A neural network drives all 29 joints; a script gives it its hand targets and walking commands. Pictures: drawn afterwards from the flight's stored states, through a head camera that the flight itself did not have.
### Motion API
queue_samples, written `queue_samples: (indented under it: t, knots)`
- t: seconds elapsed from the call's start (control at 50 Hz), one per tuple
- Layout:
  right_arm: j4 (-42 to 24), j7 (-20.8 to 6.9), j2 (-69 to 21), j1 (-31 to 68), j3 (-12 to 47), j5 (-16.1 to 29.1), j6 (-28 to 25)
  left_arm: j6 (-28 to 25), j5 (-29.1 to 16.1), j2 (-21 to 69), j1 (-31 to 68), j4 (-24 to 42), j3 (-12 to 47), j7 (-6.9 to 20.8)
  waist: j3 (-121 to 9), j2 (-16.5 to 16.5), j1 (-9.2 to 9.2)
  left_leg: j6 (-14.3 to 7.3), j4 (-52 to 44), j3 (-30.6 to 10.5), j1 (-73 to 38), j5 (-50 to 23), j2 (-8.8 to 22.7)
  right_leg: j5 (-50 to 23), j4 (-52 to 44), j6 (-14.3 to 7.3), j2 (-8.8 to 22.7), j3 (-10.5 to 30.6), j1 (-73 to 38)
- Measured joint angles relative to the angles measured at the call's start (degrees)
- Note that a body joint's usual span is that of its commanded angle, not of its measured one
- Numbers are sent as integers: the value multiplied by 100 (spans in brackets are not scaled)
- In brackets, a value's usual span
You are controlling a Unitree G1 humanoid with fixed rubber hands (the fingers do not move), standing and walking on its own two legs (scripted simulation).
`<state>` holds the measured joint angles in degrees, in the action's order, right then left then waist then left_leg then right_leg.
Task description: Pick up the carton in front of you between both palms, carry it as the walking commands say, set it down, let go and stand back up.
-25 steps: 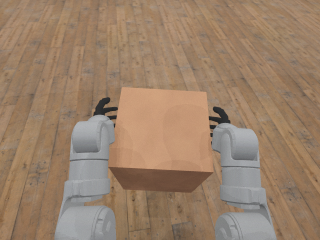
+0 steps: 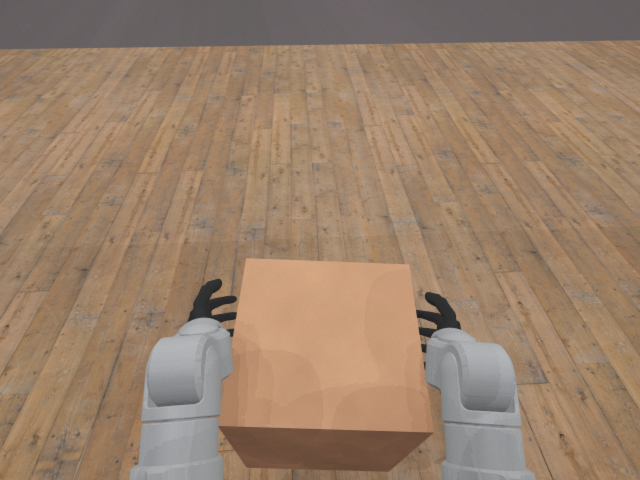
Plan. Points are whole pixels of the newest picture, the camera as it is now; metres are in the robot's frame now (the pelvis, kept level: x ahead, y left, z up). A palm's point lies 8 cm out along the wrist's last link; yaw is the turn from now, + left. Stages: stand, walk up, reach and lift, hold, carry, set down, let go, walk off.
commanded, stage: carry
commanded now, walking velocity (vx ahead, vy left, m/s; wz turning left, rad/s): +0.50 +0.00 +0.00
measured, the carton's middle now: (322, 372) +0.30 +0.01 -0.03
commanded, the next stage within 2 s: none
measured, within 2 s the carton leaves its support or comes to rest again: neither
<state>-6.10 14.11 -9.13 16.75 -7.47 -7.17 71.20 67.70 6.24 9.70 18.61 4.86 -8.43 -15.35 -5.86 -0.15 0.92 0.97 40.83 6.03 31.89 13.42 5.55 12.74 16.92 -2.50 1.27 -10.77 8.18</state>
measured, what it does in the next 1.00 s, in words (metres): walks ahead: left foot, then right foot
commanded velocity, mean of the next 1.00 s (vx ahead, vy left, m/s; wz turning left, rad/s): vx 0.19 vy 0.00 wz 0.00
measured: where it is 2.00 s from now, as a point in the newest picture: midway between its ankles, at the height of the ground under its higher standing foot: (319, 448)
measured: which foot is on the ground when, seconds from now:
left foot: up 0.00-0.14, down 0.16-0.58, up 0.60-0.76, down 0.78-1.00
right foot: down 0.00-0.16, up 0.18-0.56, down 0.58-1.00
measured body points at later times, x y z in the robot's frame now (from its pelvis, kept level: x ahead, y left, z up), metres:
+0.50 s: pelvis +0.30 +0.03 +0.00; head +0.30 +0.04 +0.45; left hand +0.62 +0.16 +0.09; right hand +0.59 -0.13 +0.08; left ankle +0.23 +0.13 -0.75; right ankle +0.41 -0.11 -0.71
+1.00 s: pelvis +0.49 +0.01 -0.01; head +0.47 +0.01 +0.44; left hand +0.80 +0.15 +0.08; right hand +0.79 -0.14 +0.08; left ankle +0.43 +0.12 -0.75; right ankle +0.48 -0.09 -0.75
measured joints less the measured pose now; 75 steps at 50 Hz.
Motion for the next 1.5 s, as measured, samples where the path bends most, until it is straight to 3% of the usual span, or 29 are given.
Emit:
queue_samples:
  t: [0.14,0.18,0.22,0.26,0.3,0.48,0.56,0.58,0.6,0.64,0.68,0.72,0.76,0.82,0.94,1.1,1.5]
  knots:
    - [-245,-24,-13,56,-51,-25,30,36,138,41,128,168,29,96,-236,59,-50,-89,-1426,474,-445,-718,-145,907,196,350,143,74,-829]
    - [-98,-26,-48,168,-61,-38,-29,34,186,21,179,152,-57,133,-293,193,-63,-325,-1413,638,-646,-1013,-270,1444,1077,444,369,141,-692]
    - [199,-3,-86,287,4,-82,-114,19,166,-75,163,59,-150,174,-282,247,-131,-486,-1049,723,-666,-608,-295,1434,2788,424,431,449,27]
    - [354,60,-94,313,20,-67,-78,44,128,-107,162,-77,-209,176,-204,157,-152,-497,-1152,712,-879,-325,-263,1436,4144,328,274,653,841]
    - [354,71,-72,241,-11,-27,-31,68,110,-41,156,-147,-233,111,-120,108,-157,-416,-1466,691,-1174,-335,-257,1171,4504,267,246,643,1469]
    - [-246,118,-72,236,-44,102,-28,30,164,33,115,429,-79,130,87,59,-200,-209,-2421,568,-2456,-2,-274,-260,2004,389,406,394,2452]
    - [-282,0,-101,321,-53,-43,-21,47,194,49,166,516,-112,142,33,54,-145,39,-2013,526,-2856,655,-181,-1363,836,392,222,47,1989]
    - [-268,-30,-100,326,-71,-75,-18,54,207,62,197,482,-120,143,1,78,-153,109,-1690,509,-2868,916,-161,-1617,588,280,207,-54,1758]
    - [-219,-56,-65,345,-101,-88,-36,3,222,71,223,380,-97,143,-23,-30,-124,166,-1210,474,-2735,1147,-37,-1303,659,4,139,-127,1683]
    - [-83,-87,35,396,-171,-77,-35,-93,260,108,324,99,-74,129,78,-232,-84,232,-120,104,-2251,1502,-8,-806,910,-209,65,-209,1639]
    - [-1,-45,48,354,-201,-44,4,-83,248,116,339,-70,-87,110,192,-252,-91,182,272,-92,-1849,1827,-162,-718,826,-83,106,-218,1476]
    - [-24,77,-24,291,-199,7,43,-40,203,100,298,-76,-143,126,304,-211,-105,123,-183,-92,-1651,1769,-250,-689,654,-80,132,-203,1291]
    - [-147,171,-85,252,-171,36,53,-40,161,89,268,16,-186,162,418,-191,-103,100,-827,-23,-1558,1261,-261,-630,564,-104,133,-193,1137]
    - [-315,182,-75,240,-74,40,34,-78,116,64,195,228,-144,173,472,-213,-84,49,-1448,117,-1720,-151,-171,-398,700,-55,86,-175,963]
    - [-205,27,-107,352,-100,-111,3,-42,172,67,214,282,-167,174,21,-51,-91,-30,-1293,175,-1927,489,-195,99,1074,96,161,-123,886]
    - [209,-20,-81,278,-130,-126,9,56,174,53,181,-71,-185,88,-279,5,-71,-2,-1095,250,-2041,590,-220,309,1432,252,242,10,844]
    - [118,19,-72,246,-115,-99,-31,-12,213,56,185,-54,-151,143,-137,-23,-104,-89,-964,298,-1958,871,-221,542,1559,239,258,129,934]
